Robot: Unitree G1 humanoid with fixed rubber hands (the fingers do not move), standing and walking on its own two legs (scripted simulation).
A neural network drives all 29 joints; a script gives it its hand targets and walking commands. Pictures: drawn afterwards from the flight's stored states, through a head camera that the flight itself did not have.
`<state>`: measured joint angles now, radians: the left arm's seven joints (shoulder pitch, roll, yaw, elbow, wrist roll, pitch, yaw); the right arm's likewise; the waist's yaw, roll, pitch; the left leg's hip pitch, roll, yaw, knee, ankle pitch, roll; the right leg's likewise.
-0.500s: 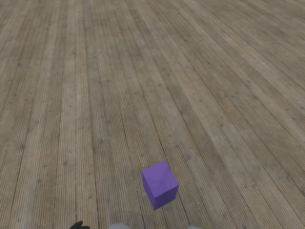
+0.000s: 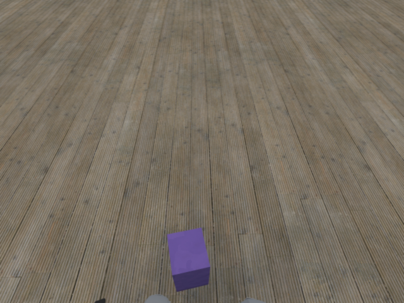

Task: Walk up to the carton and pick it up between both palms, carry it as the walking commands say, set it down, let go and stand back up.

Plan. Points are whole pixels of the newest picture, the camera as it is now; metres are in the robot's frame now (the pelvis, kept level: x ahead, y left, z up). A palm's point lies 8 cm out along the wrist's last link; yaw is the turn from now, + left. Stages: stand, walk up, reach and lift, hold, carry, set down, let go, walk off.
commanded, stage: walk up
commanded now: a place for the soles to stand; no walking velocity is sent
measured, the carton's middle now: (188, 260) +0.42 +0.06 -0.60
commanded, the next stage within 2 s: none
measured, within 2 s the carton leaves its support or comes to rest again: neither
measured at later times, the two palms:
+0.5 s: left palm out of the picture -0.03 +0.15 -0.09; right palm out of the picture +0.14 -0.30 -0.09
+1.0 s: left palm out of the picture +0.01 +0.13 -0.09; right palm out of the picture +0.14 -0.33 -0.11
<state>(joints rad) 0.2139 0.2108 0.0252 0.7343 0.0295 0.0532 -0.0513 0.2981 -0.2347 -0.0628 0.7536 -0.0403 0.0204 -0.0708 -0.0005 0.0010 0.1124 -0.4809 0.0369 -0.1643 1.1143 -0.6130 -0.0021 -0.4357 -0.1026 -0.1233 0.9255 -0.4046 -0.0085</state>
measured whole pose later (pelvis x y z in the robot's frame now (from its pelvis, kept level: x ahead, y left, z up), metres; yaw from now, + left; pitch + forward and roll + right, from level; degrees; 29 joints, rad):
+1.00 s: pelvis +0.06 -0.10 +0.03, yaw +21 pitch -4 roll -2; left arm 0.30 0.18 -0.02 0.94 0.02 -0.01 0.02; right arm 0.32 -0.22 -0.02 1.04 -0.04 0.02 -0.02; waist -0.02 0.07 0.03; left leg -0.29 0.04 0.00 0.71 -0.34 0.00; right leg -0.16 -0.01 -0.14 0.62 -0.39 -0.02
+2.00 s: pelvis +0.06 -0.05 +0.04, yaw +10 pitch -2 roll +1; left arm 0.29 0.19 -0.02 0.98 0.02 -0.01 0.06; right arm 0.20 -0.27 0.01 1.05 -0.02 0.06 0.00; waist -0.02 0.04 0.08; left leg -0.21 0.00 0.24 0.58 -0.35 0.08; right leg -0.24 -0.05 0.10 0.63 -0.36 0.06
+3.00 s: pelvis +0.04 +0.03 +0.04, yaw +8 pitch -3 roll +0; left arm 0.22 0.20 -0.01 0.98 0.02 0.01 0.04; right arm 0.23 -0.24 0.01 1.01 -0.01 0.03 0.01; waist -0.03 0.00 0.08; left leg -0.24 -0.01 0.10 0.59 -0.30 0.06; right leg -0.22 -0.09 0.06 0.55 -0.29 0.08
